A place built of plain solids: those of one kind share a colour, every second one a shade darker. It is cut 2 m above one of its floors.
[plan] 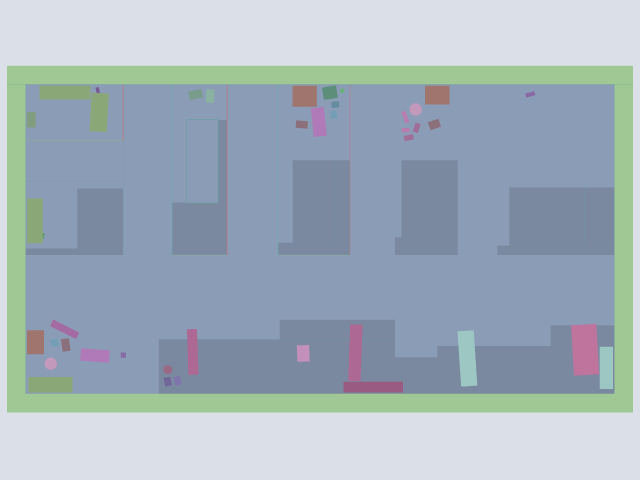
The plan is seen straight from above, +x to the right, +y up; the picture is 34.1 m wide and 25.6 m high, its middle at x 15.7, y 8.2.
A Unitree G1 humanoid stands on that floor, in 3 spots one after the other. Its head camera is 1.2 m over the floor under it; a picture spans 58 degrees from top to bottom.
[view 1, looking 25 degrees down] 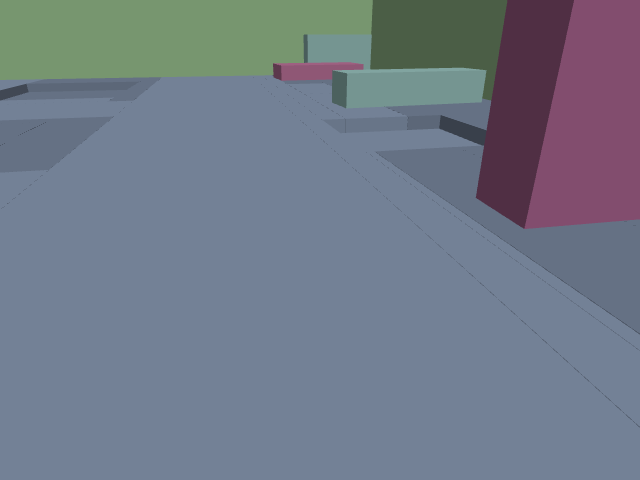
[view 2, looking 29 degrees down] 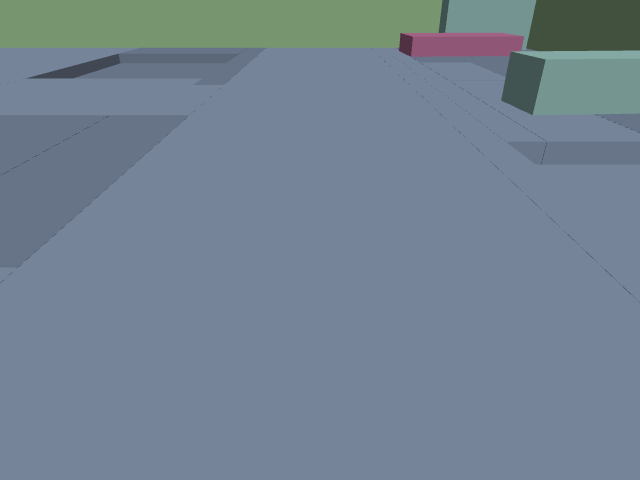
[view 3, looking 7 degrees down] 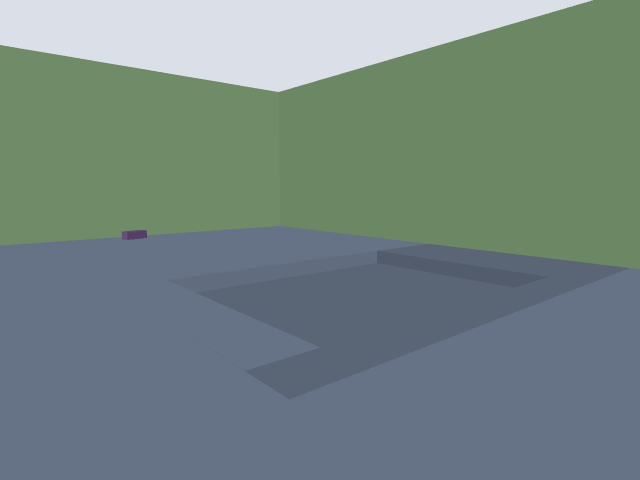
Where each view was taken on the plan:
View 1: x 14.95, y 5.70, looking -13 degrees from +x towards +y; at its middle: floor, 2.84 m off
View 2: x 17.82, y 5.85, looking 0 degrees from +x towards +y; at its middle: floor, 2.48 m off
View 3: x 23.78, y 5.50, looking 50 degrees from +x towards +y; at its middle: floor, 9.85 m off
